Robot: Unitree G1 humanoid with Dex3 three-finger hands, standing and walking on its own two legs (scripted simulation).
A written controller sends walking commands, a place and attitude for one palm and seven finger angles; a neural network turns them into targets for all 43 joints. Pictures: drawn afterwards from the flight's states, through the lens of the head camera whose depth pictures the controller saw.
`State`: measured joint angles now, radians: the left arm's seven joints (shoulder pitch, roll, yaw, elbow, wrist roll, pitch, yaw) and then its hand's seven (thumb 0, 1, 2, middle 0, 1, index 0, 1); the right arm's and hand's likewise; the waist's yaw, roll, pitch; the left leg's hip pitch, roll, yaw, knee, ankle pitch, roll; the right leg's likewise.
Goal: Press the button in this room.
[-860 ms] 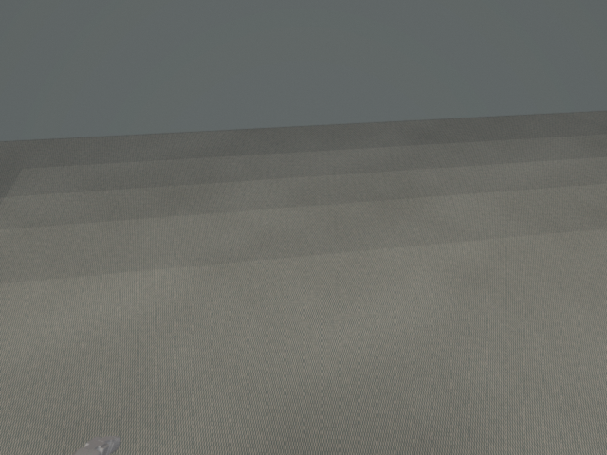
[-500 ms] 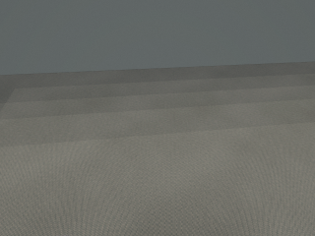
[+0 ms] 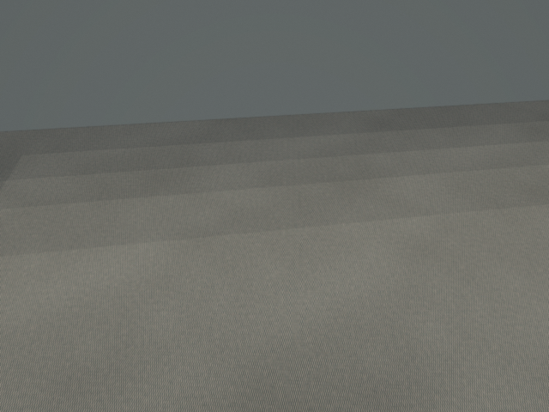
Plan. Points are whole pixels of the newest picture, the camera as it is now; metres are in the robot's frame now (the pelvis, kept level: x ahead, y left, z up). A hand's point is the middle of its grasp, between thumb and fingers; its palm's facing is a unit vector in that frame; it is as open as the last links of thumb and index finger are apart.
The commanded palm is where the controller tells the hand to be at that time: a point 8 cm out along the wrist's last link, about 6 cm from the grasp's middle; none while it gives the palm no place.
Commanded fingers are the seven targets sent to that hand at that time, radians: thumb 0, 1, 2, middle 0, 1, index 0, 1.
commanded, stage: stand and wait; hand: left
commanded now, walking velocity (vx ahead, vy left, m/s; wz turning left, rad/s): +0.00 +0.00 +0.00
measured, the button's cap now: out of the picture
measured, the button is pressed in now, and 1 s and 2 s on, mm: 0 0 0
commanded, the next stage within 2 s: turn or walk to find it in 0.04 s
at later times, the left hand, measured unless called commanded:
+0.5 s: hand out of the picture +0.03 +0.23 -0.19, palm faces +0.11 -0.97 -0.21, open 7.3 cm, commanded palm none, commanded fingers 0.00 0.90 0.90 -0.20 -0.30 -0.20 -0.30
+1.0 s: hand out of the picture -0.05 +0.20 -0.17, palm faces +0.35 -0.90 -0.26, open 7.3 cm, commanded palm none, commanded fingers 0.00 0.90 0.90 -0.20 -0.30 -0.20 -0.30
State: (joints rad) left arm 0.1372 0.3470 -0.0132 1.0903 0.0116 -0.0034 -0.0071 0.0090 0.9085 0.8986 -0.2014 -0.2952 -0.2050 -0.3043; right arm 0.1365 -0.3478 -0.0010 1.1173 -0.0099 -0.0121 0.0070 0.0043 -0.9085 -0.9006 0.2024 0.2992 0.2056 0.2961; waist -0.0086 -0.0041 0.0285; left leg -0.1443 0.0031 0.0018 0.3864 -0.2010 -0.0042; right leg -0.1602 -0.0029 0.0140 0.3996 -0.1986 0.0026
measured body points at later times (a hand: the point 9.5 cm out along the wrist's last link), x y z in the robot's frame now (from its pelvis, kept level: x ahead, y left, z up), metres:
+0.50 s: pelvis -0.01 +0.02 -0.02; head +0.01 +0.05 +0.43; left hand +0.03 +0.28 -0.18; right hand +0.06 -0.22 -0.15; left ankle +0.00 +0.12 -0.74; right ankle -0.01 -0.12 -0.71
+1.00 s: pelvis -0.04 -0.01 -0.01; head -0.02 -0.01 +0.44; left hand -0.07 +0.24 -0.15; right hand +0.11 -0.25 -0.15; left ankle -0.08 +0.11 -0.68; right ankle -0.02 -0.14 -0.74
